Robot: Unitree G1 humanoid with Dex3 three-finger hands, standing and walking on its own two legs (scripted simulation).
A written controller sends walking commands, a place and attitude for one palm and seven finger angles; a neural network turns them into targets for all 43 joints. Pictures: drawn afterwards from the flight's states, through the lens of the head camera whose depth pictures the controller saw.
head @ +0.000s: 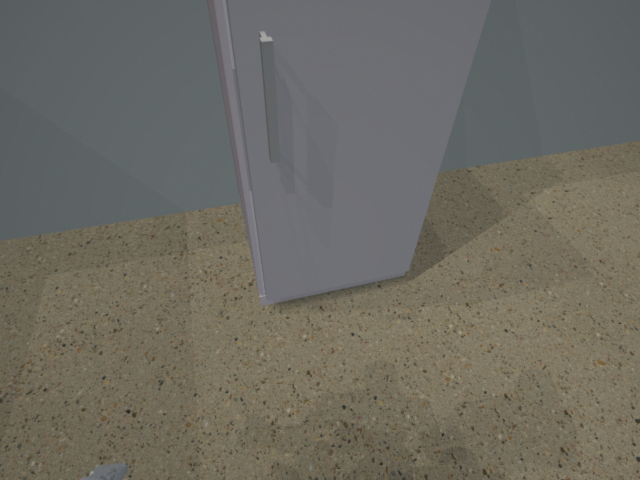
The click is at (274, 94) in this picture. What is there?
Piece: fridge door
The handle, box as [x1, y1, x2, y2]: [259, 31, 279, 162]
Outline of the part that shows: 259,32 269,157 271,162 279,161 279,147 273,48 271,38 267,37 264,31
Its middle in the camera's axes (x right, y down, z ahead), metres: -0.11 -0.29 +0.81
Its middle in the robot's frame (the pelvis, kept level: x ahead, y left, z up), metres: +0.80 +0.16 +0.08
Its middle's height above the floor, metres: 0.85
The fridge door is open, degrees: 0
